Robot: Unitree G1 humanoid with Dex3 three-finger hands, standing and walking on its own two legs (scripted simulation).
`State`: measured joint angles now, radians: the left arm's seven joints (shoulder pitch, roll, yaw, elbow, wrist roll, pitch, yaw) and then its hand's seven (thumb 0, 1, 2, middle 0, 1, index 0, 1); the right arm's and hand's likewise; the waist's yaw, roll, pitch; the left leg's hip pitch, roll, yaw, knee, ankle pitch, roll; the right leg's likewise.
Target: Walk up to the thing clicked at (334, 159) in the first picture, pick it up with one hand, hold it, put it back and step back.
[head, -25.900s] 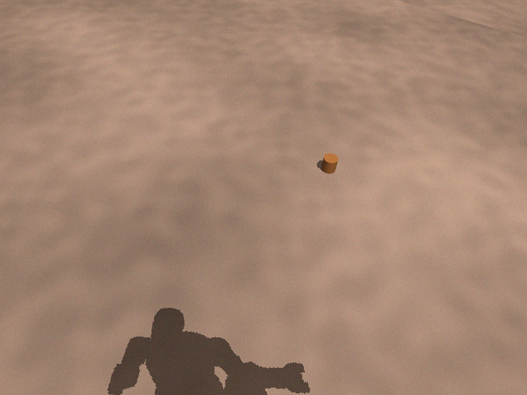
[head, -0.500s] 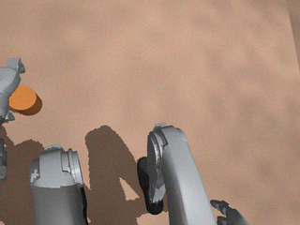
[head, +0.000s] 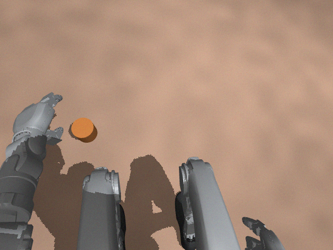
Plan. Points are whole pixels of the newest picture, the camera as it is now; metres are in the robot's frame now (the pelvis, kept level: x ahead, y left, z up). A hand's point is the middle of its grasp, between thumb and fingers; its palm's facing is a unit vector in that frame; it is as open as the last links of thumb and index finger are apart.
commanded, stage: home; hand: left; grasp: from above
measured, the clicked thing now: (85, 130) +0.49 +0.24 -0.40
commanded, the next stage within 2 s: none
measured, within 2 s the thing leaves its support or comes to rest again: neither
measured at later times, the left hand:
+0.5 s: hand (26, 189) +0.27 +0.20 +0.08, palm faces +0.00 -0.94 -0.33, open 7.4 cm
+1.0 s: hand out of the picture +0.22 +0.19 +0.23, palm faces +0.15 -0.97 -0.20, open 7.4 cm
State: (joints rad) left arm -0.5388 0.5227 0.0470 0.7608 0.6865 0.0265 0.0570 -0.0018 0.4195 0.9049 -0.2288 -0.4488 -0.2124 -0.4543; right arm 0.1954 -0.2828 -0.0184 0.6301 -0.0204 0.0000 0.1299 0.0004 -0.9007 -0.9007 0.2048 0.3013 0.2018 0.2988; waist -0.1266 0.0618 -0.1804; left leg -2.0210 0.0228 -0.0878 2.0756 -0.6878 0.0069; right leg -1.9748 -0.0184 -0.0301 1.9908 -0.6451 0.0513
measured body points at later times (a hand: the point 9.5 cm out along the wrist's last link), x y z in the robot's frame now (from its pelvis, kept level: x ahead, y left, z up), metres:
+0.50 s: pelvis +0.02 -0.01 +0.17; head +0.14 +0.02 +0.61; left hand +0.26 +0.24 +0.11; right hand +0.24 -0.22 +0.09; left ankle +0.07 +0.12 -0.40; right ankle +0.10 -0.14 -0.40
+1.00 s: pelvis +0.07 +0.00 +0.28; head +0.09 +0.01 +0.73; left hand +0.21 +0.24 +0.25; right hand +0.26 -0.23 +0.22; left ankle +0.07 +0.12 -0.40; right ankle +0.09 -0.14 -0.40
